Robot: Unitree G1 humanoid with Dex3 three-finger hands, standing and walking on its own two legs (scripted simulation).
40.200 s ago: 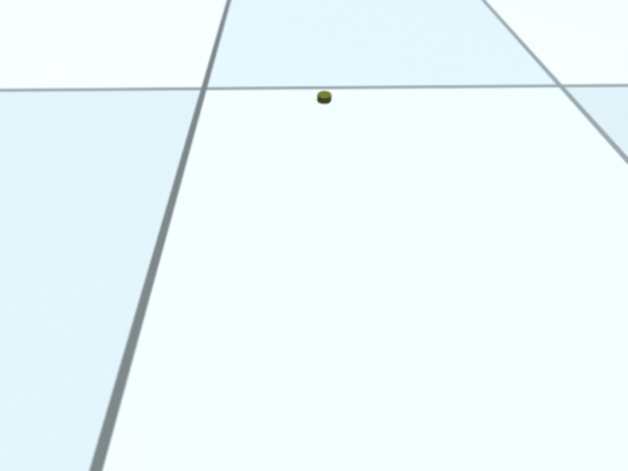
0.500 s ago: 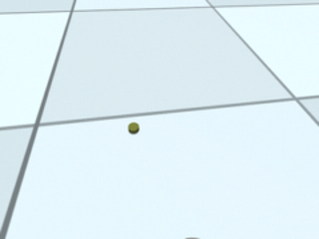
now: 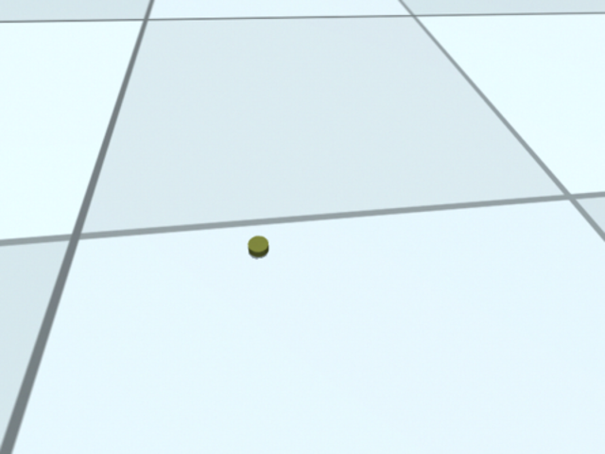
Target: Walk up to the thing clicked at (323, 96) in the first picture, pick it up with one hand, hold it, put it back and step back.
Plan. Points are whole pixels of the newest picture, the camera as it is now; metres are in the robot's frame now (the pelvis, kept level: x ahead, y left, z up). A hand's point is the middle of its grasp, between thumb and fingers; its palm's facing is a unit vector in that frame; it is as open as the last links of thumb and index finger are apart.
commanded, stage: step back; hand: left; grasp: from above
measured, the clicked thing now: (258, 246) +0.99 +0.17 -0.75
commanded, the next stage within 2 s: stand in 0.26 s
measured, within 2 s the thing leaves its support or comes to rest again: neither
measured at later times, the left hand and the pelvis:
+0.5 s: hand out of the picture +0.11 +0.24 -0.14, palm faces +0.00 -0.94 -0.33, open 7.4 cm; pelvis +0.01 -0.01 +0.01, yaw +0 degrees
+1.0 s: hand out of the picture +0.05 +0.24 -0.14, palm faces -0.01 -0.94 -0.35, open 7.4 cm; pelvis -0.01 -0.02 +0.01, yaw +0 degrees
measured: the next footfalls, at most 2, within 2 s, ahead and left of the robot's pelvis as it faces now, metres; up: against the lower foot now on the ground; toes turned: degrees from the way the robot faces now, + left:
none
